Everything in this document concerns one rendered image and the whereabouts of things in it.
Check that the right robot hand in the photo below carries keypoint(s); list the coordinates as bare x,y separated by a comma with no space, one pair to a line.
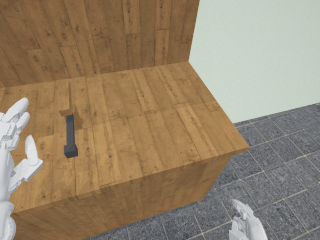
251,229

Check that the tap lever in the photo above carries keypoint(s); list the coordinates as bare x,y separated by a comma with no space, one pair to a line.
70,149

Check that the left robot hand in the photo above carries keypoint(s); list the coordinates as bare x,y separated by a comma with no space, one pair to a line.
11,125

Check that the left robot forearm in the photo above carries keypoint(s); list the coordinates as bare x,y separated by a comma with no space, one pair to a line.
7,223

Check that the counter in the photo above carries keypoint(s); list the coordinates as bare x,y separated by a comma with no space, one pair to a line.
150,135

